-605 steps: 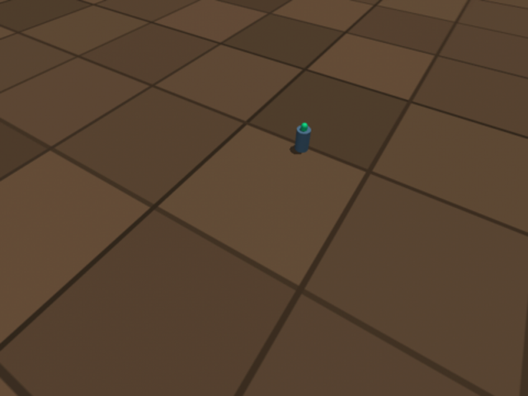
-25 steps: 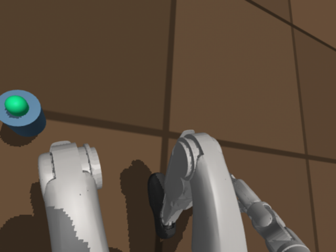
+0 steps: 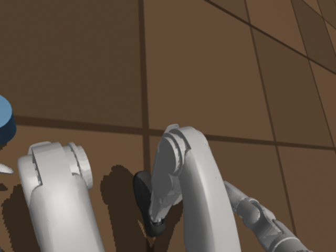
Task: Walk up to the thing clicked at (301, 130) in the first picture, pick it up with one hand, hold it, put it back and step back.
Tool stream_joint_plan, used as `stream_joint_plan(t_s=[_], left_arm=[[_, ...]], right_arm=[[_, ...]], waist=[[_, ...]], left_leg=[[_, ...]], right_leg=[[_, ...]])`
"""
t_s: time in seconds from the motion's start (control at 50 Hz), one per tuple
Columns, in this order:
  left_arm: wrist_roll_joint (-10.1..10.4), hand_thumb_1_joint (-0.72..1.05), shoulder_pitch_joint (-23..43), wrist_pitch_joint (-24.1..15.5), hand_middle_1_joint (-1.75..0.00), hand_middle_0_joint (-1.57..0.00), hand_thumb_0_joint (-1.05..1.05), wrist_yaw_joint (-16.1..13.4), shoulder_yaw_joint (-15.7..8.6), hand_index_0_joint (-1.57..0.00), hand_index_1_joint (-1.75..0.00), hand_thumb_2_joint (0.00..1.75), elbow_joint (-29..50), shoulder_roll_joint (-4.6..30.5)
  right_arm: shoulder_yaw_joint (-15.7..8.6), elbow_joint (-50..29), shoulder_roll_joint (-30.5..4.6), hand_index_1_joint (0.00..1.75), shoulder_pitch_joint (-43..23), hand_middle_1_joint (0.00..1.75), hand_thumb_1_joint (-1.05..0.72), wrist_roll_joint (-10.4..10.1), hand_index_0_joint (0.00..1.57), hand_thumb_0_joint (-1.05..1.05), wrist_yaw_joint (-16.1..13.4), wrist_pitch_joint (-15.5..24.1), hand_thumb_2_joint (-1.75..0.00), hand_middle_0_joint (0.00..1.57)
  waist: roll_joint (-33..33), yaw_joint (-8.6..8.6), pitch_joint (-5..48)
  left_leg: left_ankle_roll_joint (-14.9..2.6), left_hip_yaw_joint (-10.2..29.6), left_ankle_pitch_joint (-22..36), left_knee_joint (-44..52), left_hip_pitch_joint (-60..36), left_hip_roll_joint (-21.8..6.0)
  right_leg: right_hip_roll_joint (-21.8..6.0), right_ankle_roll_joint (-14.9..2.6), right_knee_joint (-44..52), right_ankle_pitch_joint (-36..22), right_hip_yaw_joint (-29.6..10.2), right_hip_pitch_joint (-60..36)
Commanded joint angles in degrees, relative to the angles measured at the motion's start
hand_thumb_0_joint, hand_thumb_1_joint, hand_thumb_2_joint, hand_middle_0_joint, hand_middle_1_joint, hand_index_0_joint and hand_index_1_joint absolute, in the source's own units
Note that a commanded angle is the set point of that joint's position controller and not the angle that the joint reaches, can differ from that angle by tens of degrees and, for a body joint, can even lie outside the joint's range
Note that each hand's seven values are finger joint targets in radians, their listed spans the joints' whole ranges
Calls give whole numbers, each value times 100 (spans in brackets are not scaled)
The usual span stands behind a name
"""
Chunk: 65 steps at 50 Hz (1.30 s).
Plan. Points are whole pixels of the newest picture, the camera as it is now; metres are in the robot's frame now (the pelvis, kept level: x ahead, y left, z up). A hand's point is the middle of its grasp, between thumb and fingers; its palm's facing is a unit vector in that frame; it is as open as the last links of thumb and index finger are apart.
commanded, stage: close in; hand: left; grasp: from the side
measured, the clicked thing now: out of the picture +0.42 +0.28 -0.19
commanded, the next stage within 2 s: rest palm in 0.16 s
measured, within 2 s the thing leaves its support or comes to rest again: leaves its support in 1.32 s
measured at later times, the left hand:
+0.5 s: hand out of the picture +0.39 +0.27 -0.18, palm faces +0.29 -0.96 +0.01, open 15.1 cm
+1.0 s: hand out of the picture +0.41 +0.28 -0.18, palm faces +0.31 -0.95 -0.01, open 10.8 cm
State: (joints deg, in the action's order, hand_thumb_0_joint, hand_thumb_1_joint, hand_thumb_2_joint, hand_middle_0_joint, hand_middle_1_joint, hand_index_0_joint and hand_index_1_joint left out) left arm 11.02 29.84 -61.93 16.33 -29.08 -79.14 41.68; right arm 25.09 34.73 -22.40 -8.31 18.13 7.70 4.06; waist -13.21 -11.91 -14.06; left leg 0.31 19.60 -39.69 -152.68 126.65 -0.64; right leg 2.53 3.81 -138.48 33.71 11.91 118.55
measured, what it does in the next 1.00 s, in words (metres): stands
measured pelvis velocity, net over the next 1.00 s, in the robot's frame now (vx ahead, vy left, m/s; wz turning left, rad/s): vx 0.00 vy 0.01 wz -0.04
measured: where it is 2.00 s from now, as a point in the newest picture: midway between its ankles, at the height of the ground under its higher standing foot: (112, 234)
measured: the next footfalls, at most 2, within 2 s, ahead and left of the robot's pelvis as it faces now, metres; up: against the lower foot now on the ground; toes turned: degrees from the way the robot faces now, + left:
none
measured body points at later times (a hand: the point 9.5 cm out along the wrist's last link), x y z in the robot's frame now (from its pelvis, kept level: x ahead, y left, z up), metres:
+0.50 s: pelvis +0.00 +0.01 +0.00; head +0.21 +0.20 +0.34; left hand +0.37 +0.32 -0.18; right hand +0.18 -0.23 -0.03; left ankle +0.09 +0.12 -0.25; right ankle +0.15 -0.13 -0.25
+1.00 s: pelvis +0.00 +0.01 +0.00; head +0.22 +0.21 +0.33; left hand +0.39 +0.33 -0.17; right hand +0.17 -0.23 -0.03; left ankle +0.09 +0.12 -0.25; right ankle +0.15 -0.13 -0.24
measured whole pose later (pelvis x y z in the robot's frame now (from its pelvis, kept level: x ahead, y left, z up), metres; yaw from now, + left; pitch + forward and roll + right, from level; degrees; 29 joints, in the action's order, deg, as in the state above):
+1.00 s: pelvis +0.00 +0.01 +0.00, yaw -2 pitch +10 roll -19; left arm 5.4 33.2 -67.8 -1.1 -23.9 -83.1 46.3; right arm 29.8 32.8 -21.2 -10.6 21.6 9.6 0.8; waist -16.4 -12.8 -17.7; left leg 0.2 23.1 -41.2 -153.9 125.9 -0.8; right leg 3.9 4.3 -136.9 33.5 14.5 116.8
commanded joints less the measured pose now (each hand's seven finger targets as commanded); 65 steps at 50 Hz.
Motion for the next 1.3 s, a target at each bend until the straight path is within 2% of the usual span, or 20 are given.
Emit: stream_joint_plan(t_s=[0.0,0.08,0.16,0.22,0.3,0.34,0.36,0.38,0.4,0.46,0.48,0.66,0.7,0.84,0.9,0.98,1.14,1.22,1.24,1.28], left_arm=[[-27,-60,1126,-570,-8,-6,0,-343,-25,-7,-6,3,618,944],[-198,-53,1169,-717,-8,-7,0,-571,114,-7,-7,7,451,942],[-270,-50,1060,-824,-7,-6,0,-779,119,-6,-7,9,448,983],[-307,-47,1095,-883,-7,-6,0,-944,191,-6,-7,10,438,871],[-384,-37,1113,-933,-11,-14,0,-1140,263,-13,-12,17,404,883],[-460,-22,1107,-968,-23,-27,0,-1234,287,-26,-24,26,451,925],[-473,-16,1207,-997,-28,-31,0,-1261,322,-29,-28,31,492,935],[-458,-12,1169,-1009,-30,-33,0,-1302,260,-32,-31,35,503,987],[-471,-7,1212,-1028,-33,-36,0,-1357,266,-35,-34,38,530,971],[-538,6,1177,-1024,-38,-40,0,-1480,303,-39,-38,44,430,973],[-568,11,1240,-1009,-41,-44,0,-1494,358,-42,-41,48,404,950],[-584,42,1307,-948,-63,-66,0,-1616,453,-65,-63,69,286,973],[-603,34,1367,-933,-73,-74,0,-1646,484,-72,-74,77,288,1013],[-705,37,1485,-970,-94,-92,0,-1663,585,-92,-94,93,233,965],[-681,36,1372,-957,-103,-99,0,-1654,584,-98,-104,102,296,951],[-601,31,1368,-937,-116,-108,0,-1672,629,-106,-119,113,315,815],[-613,33,1389,-864,-128,-118,0,-1665,660,-116,-131,125,814,867],[-573,30,1463,-800,-130,-120,0,-1689,498,-119,-133,124,1436,1016],[-552,31,1395,-753,-131,-121,0,-1735,349,-120,-134,124,1544,1043],[-556,29,1530,-687,-130,-121,0,-1799,292,-119,-133,124,1972,1124]], right_arm=[[-583,-293,-1968,30,-51,30,-92,58,20,0,-101,-38,-90,20],[-494,-314,-1957,30,-97,30,-92,135,20,0,-74,-101,-90,20],[-448,-344,-2002,30,-136,30,-91,198,20,0,-46,-150,-90,20],[-427,-338,-2031,30,-138,30,-92,227,20,0,-15,-168,-90,20],[-387,-336,-2005,30,-141,30,-90,255,20,0,15,-200,-90,20],[-374,-326,-2009,30,-174,30,-90,287,20,0,17,-229,-90,20],[-373,-312,-2035,30,-155,30,-90,294,20,0,16,-238,-90,20],[-354,-319,-2012,30,-175,30,-89,293,20,0,25,-251,-90,20],[-347,-296,-2019,30,-127,30,-89,318,20,0,25,-263,-90,20],[-315,-314,-1975,30,-146,30,-89,334,20,0,47,-288,-90,20],[-307,-307,-1977,30,-138,30,-88,337,20,0,42,-301,-90,20],[-249,-266,-1957,30,-157,30,-87,343,20,0,27,-332,-89,20],[-251,-277,-1953,30,-166,30,-88,332,20,0,32,-349,-90,20],[-256,-298,-1984,30,-202,30,-88,343,20,0,42,-371,-90,20],[-262,-294,-1989,30,-221,30,-88,329,20,0,42,-372,-90,20],[-266,-281,-1979,30,-199,30,-91,327,20,0,60,-361,-91,20],[-337,-237,-1966,30,-93,30,-91,290,20,0,66,-411,-91,20],[-424,-216,-1931,30,-7,30,-91,257,20,0,72,-431,-91,20],[-464,-227,-1917,30,29,30,-91,247,20,0,75,-444,-91,20],[-540,-271,-1874,30,58,30,-91,210,20,0,87,-454,-91,20]], waist=[[2661,-495,2895],[2680,-567,2692],[2780,-539,2703],[2853,-619,2691],[2797,-695,2623],[2847,-682,2657],[2899,-759,2618],[2876,-699,2649],[2915,-765,2725],[2901,-741,2664],[2803,-814,2677],[2679,-848,2653],[2625,-840,2617],[2779,-922,2494],[2827,-849,2470],[2714,-867,2554],[3000,-760,2796],[3311,-635,3138],[3345,-562,3256],[3472,-496,3365]], left_leg=[[126,-486,80,2073,-1997,-270],[124,-458,-29,2082,-1895,-264],[154,-391,45,2099,-2012,-283],[194,-294,172,2132,-2110,-284],[183,-283,317,2080,-2115,-297],[203,-247,354,2082,-2196,-323],[207,-223,319,2081,-2213,-327],[194,-229,296,2063,-2163,-323],[204,-221,428,2046,-2242,-317],[196,-234,404,2047,-2222,-327],[189,-219,373,2027,-2174,-332],[142,-254,408,1941,-2084,-322],[123,-260,261,1947,-1992,-318],[191,-116,196,2097,-2144,-362],[206,-98,298,2115,-2238,-371],[178,-150,322,2032,-2177,-341],[217,-169,484,2114,-2405,-353],[231,-250,804,2111,-2581,-335],[241,-260,871,2147,-2657,-338],[231,-316,734,2204,-2666,-338]], right_leg=[[193,-413,909,-331,752,-1265],[215,-408,930,-283,775,-1274],[233,-408,884,-374,821,-1308],[230,-403,804,-507,878,-1328],[247,-391,847,-620,882,-1371],[256,-393,826,-657,904,-1363],[252,-384,826,-655,916,-1353],[266,-387,823,-653,905,-1391],[266,-380,828,-756,919,-1471],[281,-383,852,-724,915,-1469],[293,-378,878,-712,930,-1464],[339,-374,960,-794,930,-1551],[352,-382,1003,-674,932,-1515],[336,-390,903,-623,1003,-1306],[317,-382,880,-716,982,-1309],[338,-379,959,-765,956,-1434],[315,-408,928,-851,928,-1460],[305,-426,872,-1087,854,-1610],[301,-435,875,-1113,850,-1628],[289,-459,906,-993,794,-1544]])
